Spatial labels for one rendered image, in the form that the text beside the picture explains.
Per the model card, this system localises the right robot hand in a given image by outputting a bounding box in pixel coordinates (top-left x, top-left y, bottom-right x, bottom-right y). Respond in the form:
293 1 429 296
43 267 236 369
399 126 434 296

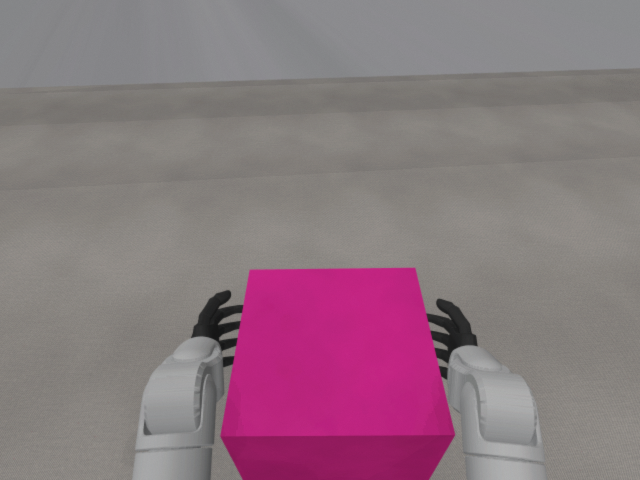
426 299 478 380

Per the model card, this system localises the left robot hand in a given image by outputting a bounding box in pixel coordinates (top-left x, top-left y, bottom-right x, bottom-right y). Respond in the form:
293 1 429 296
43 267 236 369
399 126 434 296
191 290 243 367

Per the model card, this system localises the robot right forearm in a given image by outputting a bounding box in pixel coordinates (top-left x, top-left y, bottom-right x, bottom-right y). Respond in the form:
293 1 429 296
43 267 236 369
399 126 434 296
447 345 547 480

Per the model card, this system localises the robot left forearm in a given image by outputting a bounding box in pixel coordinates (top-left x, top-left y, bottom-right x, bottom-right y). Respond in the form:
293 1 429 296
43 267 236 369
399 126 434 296
132 337 224 480

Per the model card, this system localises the carton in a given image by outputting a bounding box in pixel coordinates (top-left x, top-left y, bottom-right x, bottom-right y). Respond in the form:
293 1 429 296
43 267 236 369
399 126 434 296
220 268 455 480

